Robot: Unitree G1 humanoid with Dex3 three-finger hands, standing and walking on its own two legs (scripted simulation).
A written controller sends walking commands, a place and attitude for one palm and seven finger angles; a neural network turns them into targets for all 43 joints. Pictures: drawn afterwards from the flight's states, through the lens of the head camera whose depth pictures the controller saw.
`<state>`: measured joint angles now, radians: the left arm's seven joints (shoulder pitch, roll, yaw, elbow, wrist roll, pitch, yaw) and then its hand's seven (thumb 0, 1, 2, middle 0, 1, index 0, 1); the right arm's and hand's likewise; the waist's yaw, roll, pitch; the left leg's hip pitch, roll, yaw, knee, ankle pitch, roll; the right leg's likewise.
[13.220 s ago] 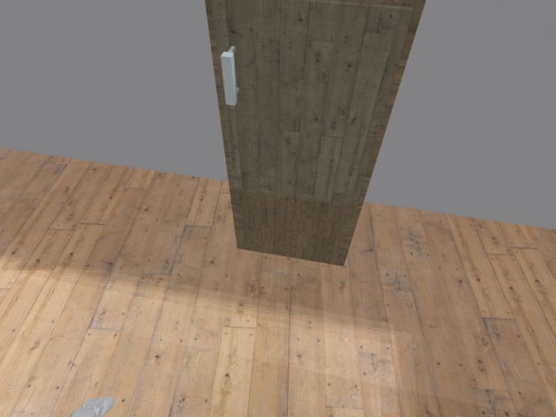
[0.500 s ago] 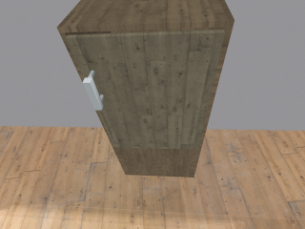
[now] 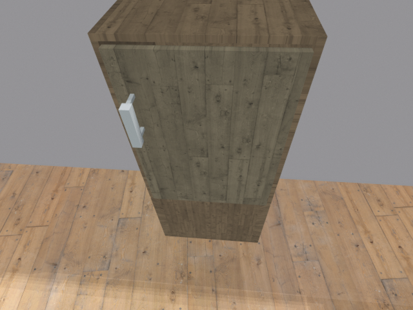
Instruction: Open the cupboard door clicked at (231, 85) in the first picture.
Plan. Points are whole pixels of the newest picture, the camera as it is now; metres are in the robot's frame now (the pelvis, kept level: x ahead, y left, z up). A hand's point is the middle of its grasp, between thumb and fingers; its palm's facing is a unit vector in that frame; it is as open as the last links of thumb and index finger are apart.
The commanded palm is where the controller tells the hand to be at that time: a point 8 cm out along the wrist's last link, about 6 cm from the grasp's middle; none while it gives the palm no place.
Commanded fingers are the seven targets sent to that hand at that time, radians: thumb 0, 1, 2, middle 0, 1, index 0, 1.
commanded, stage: look again from close up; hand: left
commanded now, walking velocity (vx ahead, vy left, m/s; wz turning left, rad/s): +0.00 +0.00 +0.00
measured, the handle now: (134, 120) +0.51 +0.21 +0.07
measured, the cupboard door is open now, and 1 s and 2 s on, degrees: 0 0 0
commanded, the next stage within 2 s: raise the hand with hooked fingers in 0.32 s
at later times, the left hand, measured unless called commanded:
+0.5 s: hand out of the picture +0.05 +0.20 -0.14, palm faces +0.17 -0.96 -0.24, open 7.3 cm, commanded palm +0.10 +0.24 -0.06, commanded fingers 0.00 0.78 0.85 -0.21 -0.38 -0.21 -0.38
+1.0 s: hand (78, 309) +0.13 +0.24 -0.02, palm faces +0.06 -1.00 -0.05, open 9.6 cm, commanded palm +0.12 +0.28 -0.01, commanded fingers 0.00 0.20 0.60 -0.25 -0.75 -0.25 -0.75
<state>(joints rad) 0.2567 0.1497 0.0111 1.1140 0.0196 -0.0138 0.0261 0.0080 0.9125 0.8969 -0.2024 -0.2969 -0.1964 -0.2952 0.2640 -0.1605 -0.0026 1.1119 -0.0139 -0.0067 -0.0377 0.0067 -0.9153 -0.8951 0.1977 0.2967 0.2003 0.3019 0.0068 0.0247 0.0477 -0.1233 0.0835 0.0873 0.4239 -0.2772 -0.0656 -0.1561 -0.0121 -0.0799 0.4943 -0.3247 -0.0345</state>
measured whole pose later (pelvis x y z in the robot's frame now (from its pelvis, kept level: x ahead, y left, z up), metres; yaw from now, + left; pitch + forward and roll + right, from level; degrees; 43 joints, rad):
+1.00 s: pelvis -0.06 +0.03 -0.07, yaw +3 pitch +9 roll -2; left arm 0.37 0.22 0.17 0.03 -0.26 -0.49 -0.34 0.02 0.42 0.69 -0.24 -0.60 -0.23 -0.60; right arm 0.15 -0.26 -0.01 0.51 0.02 -0.26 -0.05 0.01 -0.90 -0.90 0.20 0.30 0.20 0.30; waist 0.06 -0.01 -0.07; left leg -0.77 0.06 -0.02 1.10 -0.49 -0.02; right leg -0.72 -0.07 -0.13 1.06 -0.50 0.00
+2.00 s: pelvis -0.04 +0.03 -0.02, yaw +2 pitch +4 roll -1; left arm -0.07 0.43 0.45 0.35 -0.35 -0.16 -0.54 -0.01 -0.49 0.30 -0.30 -1.19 -0.30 -1.19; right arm 0.25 -0.28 0.06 0.60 0.05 -0.24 -0.11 0.01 -0.90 -0.89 0.20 0.30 0.21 0.30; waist 0.03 0.04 -0.03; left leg -0.44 0.07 0.03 0.74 -0.37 -0.02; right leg -0.41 -0.04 -0.11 0.71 -0.36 0.00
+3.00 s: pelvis -0.04 +0.03 -0.02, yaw +1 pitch +6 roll -1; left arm -0.36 0.47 0.43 0.65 -0.29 -0.18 -0.54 -0.01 -0.50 0.30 -0.30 -1.20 -0.30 -1.20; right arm 0.28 -0.29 0.05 0.60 0.05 -0.20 -0.11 0.01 -0.90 -0.89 0.20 0.30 0.21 0.30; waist -0.02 0.02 -0.02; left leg -0.48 0.06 0.05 0.72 -0.35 -0.01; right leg -0.46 -0.05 -0.08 0.70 -0.34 0.00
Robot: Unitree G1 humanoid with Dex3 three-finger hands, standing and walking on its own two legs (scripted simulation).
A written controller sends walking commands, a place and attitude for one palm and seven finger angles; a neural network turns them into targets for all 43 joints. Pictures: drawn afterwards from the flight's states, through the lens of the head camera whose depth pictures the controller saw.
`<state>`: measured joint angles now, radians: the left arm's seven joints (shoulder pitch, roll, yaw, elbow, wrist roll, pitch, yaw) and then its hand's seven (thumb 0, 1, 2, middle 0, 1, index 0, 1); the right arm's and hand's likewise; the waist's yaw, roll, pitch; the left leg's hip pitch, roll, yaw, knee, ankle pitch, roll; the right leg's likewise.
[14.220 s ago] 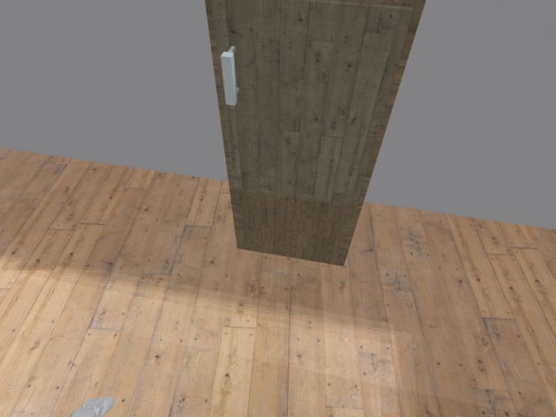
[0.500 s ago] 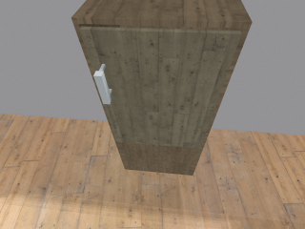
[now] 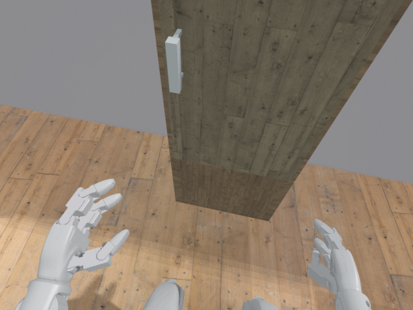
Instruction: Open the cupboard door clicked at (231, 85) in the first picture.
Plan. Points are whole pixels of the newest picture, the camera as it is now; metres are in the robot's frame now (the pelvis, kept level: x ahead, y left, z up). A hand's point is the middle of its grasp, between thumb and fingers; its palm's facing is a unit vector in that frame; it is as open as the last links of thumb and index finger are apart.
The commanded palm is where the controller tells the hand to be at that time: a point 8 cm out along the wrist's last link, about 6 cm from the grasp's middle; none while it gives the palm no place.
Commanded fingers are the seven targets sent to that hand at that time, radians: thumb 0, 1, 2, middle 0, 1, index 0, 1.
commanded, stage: raise the hand with hooked fingers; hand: left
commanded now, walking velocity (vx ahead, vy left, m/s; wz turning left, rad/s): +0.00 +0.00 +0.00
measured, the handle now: (177, 61) +0.59 +0.15 +0.14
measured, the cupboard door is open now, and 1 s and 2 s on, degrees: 0 0 0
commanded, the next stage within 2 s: move the hooked fingers beside the handle in 1.52 s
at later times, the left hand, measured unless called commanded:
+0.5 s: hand (88, 199) +0.26 +0.23 +0.09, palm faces -0.08 -0.99 -0.07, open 12.6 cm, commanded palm +0.24 +0.29 +0.11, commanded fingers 0.00 -0.38 0.35 -0.29 -1.12 -0.29 -1.12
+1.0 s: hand (67, 143) +0.31 +0.27 +0.16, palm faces -0.02 -1.00 -0.07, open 14.0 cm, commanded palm +0.29 +0.31 +0.16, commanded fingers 0.00 -0.50 0.30 -0.30 -1.20 -0.30 -1.20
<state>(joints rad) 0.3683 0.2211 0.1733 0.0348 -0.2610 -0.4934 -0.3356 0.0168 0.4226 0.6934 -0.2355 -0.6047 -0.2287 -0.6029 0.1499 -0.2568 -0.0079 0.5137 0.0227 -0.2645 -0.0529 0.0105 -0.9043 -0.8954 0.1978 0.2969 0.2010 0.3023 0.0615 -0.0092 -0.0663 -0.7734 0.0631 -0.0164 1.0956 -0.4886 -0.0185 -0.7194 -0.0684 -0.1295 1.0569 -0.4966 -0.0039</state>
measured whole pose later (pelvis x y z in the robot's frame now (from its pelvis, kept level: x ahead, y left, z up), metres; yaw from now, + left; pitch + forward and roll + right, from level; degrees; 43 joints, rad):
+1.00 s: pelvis +0.02 +0.00 +0.05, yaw -1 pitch +4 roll -1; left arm -0.07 0.43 0.45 0.35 -0.35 -0.16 -0.54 -0.01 -0.49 0.30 -0.30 -1.19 -0.30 -1.19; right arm 0.25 -0.28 0.06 0.60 0.05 -0.24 -0.11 0.01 -0.90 -0.89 0.20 0.30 0.21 0.30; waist 0.03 0.04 -0.03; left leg -0.44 0.07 0.03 0.74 -0.37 -0.02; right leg -0.41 -0.04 -0.11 0.71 -0.36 0.00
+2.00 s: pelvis +0.02 +0.00 +0.05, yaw -2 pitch +6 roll -1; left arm -0.36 0.47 0.43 0.65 -0.29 -0.18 -0.54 -0.01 -0.50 0.30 -0.30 -1.20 -0.30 -1.20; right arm 0.28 -0.29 0.05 0.60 0.05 -0.20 -0.11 0.01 -0.90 -0.89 0.20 0.30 0.21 0.30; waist -0.02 0.02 -0.02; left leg -0.48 0.06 0.05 0.72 -0.35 -0.01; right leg -0.46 -0.05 -0.08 0.70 -0.34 0.00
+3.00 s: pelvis +0.02 +0.01 +0.04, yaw -4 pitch +16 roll -2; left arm -0.89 0.63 0.46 1.16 -0.14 -0.28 -0.50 -0.01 -0.50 0.30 -0.30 -1.20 -0.29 -1.20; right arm 0.39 -0.30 0.04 0.63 0.02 -0.02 -0.06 0.01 -0.90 -0.89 0.20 0.30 0.21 0.30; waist -0.14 0.01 -0.05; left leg -0.74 0.08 0.05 0.85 -0.39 0.00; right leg -0.71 -0.03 -0.07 0.79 -0.35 0.02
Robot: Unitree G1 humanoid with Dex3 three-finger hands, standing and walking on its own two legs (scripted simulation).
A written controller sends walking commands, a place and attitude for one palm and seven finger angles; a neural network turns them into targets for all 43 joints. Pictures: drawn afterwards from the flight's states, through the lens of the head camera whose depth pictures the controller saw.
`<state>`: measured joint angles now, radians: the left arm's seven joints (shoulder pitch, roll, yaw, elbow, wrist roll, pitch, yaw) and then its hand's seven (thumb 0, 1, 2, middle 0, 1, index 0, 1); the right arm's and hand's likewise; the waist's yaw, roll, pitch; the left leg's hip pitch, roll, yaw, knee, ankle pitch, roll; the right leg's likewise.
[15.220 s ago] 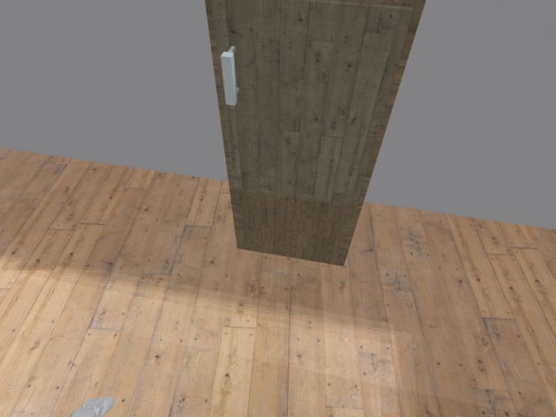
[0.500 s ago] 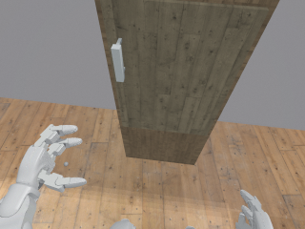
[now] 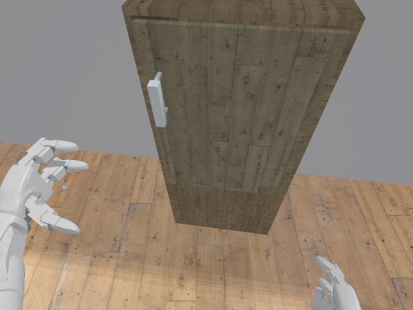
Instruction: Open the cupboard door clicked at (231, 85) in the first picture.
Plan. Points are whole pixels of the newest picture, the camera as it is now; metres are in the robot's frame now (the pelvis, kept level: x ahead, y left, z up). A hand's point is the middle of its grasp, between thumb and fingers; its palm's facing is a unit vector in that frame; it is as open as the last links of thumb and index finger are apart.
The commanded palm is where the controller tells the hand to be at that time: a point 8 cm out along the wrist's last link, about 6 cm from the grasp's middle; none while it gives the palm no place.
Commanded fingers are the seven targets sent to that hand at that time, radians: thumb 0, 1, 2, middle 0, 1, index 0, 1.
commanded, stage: raise the hand with hooked fingers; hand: left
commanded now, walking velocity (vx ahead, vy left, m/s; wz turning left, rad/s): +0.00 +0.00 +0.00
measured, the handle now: (160, 99) +0.56 +0.16 +0.09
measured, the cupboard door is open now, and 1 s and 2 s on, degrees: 0 0 0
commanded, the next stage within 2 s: move the hooked fingers beside the handle in 0.52 s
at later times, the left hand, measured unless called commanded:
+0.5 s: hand (71, 185) +0.29 +0.27 +0.11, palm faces -0.03 -1.00 -0.05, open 14.0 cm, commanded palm +0.26 +0.32 +0.11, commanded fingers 0.00 -0.50 0.30 -0.30 -1.20 -0.30 -1.20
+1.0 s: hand (88, 159) +0.35 +0.26 +0.10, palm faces -0.05 -1.00 -0.01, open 14.0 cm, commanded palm +0.33 +0.31 +0.11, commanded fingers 0.00 -0.50 0.30 -0.30 -1.20 -0.30 -1.20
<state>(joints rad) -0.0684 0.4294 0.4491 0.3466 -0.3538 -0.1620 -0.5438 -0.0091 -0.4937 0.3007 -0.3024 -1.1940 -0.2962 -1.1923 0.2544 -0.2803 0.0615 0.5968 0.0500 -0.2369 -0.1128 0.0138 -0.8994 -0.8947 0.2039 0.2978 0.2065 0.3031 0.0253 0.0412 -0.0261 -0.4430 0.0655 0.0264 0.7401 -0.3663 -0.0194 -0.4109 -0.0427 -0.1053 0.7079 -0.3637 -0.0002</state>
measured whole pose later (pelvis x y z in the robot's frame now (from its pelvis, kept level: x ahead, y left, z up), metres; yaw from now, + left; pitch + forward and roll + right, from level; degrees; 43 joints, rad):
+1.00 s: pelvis +0.00 +0.00 +0.00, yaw -1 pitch +6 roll -1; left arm -0.36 0.47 0.43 0.65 -0.29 -0.18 -0.54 -0.01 -0.50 0.30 -0.30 -1.20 -0.30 -1.20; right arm 0.28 -0.29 0.05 0.60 0.05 -0.20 -0.11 0.01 -0.90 -0.89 0.20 0.30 0.21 0.30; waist -0.02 0.02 -0.02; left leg -0.48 0.06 0.05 0.72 -0.35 -0.01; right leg -0.46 -0.05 -0.08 0.70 -0.34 0.00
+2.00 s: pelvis +0.00 +0.02 -0.02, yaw -2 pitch +16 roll -2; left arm -0.89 0.63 0.46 1.16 -0.14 -0.28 -0.50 -0.01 -0.50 0.30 -0.30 -1.20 -0.29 -1.20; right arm 0.39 -0.30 0.04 0.63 0.02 -0.02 -0.06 0.01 -0.90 -0.89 0.20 0.30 0.21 0.30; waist -0.14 0.01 -0.05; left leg -0.74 0.08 0.05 0.85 -0.39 0.00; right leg -0.71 -0.03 -0.07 0.79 -0.35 0.02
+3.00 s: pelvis +0.01 +0.01 -0.02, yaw -3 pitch +19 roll -3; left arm -0.96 0.69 0.47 1.22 -0.10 -0.28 -0.47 -0.01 -0.50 0.30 -0.30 -1.20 -0.29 -1.20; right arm 0.38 -0.29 0.05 0.59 0.01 0.06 -0.04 0.00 -0.90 -0.89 0.20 0.30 0.21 0.30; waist -0.17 0.01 -0.06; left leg -0.81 0.09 0.03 0.89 -0.42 0.00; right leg -0.77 -0.02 -0.08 0.81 -0.37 0.01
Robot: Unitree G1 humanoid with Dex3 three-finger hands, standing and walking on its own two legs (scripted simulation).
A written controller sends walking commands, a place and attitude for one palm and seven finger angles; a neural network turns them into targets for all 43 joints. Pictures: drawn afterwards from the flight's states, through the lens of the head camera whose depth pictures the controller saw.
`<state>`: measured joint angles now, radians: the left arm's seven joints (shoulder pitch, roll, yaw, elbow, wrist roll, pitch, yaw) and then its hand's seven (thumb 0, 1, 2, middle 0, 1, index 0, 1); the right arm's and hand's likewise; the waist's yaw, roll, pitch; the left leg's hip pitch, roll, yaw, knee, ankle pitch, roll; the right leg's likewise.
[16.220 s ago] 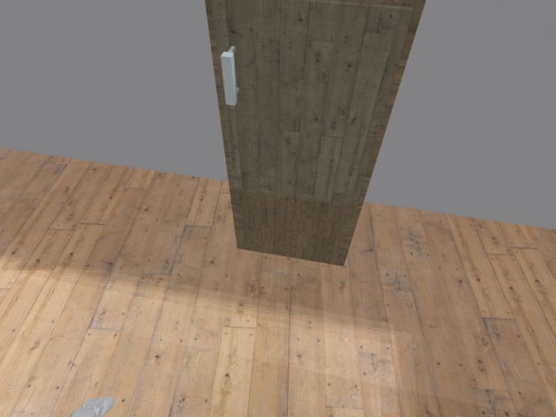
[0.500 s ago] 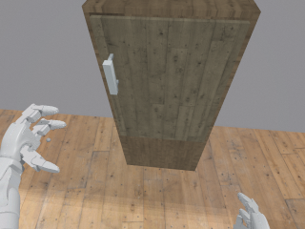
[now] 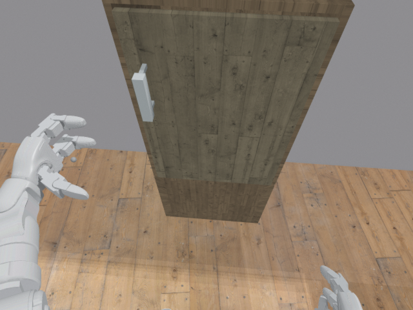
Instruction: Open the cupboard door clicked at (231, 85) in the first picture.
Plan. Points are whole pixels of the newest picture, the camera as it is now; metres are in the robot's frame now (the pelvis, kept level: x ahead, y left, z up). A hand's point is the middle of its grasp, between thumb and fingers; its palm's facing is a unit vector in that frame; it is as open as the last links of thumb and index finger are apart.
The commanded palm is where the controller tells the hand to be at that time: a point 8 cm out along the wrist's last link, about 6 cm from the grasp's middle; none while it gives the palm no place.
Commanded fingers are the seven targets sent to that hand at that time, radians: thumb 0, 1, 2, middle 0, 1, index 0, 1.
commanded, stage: move the hooked fingers beside the handle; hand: left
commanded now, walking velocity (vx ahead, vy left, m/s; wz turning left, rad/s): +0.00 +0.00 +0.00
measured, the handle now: (146, 93) +0.56 +0.17 +0.09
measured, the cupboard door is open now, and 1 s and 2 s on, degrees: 0 0 0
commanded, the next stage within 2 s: none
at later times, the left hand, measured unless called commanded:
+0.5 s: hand (91, 133) +0.42 +0.25 +0.10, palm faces -0.06 -1.00 +0.01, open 14.0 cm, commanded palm +0.40 +0.30 +0.10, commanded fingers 0.00 -0.50 0.30 -0.30 -1.20 -0.30 -1.20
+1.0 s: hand (106, 110) +0.49 +0.24 +0.10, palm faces -0.09 -1.00 +0.00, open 14.0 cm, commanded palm +0.48 +0.29 +0.09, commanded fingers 0.00 -0.50 0.30 -0.30 -1.20 -0.30 -1.20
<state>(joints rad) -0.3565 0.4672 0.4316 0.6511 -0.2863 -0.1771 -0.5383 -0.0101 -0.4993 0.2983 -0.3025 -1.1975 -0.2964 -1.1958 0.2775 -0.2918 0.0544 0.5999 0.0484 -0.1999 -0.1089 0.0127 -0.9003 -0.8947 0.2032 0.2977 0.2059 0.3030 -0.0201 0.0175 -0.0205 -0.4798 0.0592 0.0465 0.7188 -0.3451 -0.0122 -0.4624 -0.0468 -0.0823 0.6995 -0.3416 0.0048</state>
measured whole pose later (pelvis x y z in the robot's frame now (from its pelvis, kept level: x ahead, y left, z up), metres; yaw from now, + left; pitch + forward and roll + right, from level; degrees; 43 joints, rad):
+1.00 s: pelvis +0.00 +0.01 -0.02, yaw -1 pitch +16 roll -2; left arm -0.89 0.63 0.46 1.16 -0.14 -0.28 -0.50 -0.01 -0.50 0.30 -0.30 -1.20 -0.29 -1.20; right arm 0.39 -0.30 0.04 0.63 0.02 -0.02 -0.06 0.01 -0.90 -0.89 0.20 0.30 0.21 0.30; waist -0.14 0.01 -0.05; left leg -0.74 0.08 0.05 0.85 -0.39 0.00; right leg -0.71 -0.03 -0.07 0.79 -0.35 0.02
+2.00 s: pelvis +0.01 +0.01 -0.02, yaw -2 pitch +19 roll -3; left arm -0.96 0.69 0.47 1.22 -0.10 -0.28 -0.47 -0.01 -0.50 0.30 -0.30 -1.20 -0.29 -1.20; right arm 0.38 -0.29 0.05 0.59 0.01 0.06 -0.04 0.00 -0.90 -0.89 0.20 0.30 0.21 0.30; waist -0.17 0.01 -0.06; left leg -0.81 0.09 0.03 0.89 -0.42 0.00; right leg -0.77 -0.02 -0.08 0.81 -0.37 0.01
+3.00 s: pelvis +0.00 +0.00 -0.02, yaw -1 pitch +18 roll -2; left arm -0.96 0.52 0.39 1.18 -0.10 -0.31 -0.31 -0.01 -0.50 0.30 -0.30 -1.20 -0.30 -1.22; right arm 0.40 -0.28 0.03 0.63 0.00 0.02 -0.02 0.01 -0.90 -0.89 0.20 0.30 0.20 0.30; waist -0.15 0.03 -0.07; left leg -0.79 0.08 0.03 0.89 -0.41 -0.01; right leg -0.76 -0.02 -0.08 0.83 -0.37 0.01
